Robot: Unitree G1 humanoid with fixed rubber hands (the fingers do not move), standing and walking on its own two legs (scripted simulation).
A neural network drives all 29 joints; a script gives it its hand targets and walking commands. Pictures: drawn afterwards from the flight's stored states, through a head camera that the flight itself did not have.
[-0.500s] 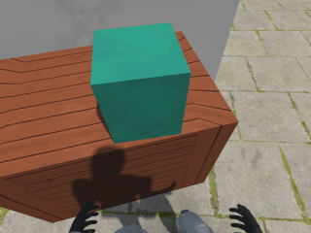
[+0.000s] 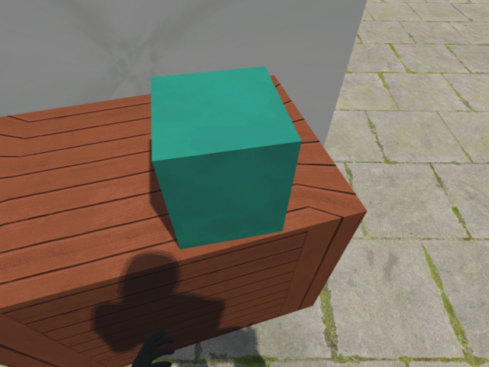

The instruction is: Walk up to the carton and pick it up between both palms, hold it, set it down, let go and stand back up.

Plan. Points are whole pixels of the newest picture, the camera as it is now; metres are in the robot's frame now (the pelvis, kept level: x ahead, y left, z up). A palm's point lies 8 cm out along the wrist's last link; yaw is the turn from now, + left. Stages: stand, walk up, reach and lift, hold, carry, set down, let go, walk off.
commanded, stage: walk up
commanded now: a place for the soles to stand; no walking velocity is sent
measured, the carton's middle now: (221, 160) +0.49 +0.06 +0.04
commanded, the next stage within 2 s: none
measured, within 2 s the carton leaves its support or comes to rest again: neither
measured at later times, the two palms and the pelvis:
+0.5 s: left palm out of the picture +0.06 +0.20 -0.12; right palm out of the picture +0.07 -0.22 -0.11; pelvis +0.01 -0.01 +0.01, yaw +8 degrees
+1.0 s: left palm out of the picture +0.02 +0.19 -0.13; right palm out of the picture +0.10 -0.24 -0.12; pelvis +0.01 -0.04 +0.00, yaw +14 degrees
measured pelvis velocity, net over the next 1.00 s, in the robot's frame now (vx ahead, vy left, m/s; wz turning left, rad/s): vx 0.01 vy -0.04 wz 0.25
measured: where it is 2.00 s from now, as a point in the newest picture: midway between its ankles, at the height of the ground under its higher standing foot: outside the picture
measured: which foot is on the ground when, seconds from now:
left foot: down 0.00-1.00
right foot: down 0.00-1.00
